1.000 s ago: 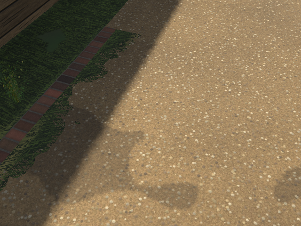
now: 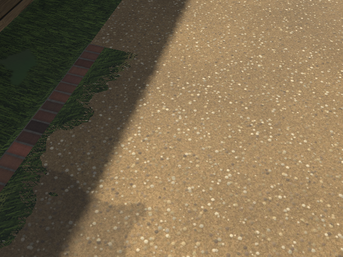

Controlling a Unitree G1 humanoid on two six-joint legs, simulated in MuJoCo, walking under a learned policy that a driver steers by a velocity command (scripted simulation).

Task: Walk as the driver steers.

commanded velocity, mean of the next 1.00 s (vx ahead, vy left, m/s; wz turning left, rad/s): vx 0.24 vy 0.00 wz -0.22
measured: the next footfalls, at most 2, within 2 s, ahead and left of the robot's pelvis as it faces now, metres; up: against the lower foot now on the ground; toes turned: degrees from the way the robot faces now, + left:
right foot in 0.40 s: +0.39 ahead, -0.17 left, +0.00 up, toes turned -15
left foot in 0.80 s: +0.44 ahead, +0.06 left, +0.00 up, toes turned -12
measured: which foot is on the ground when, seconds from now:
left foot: down 0.00-0.42, up 0.44-0.78, down 0.80-1.00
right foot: up 0.00-0.38, down 0.40-1.00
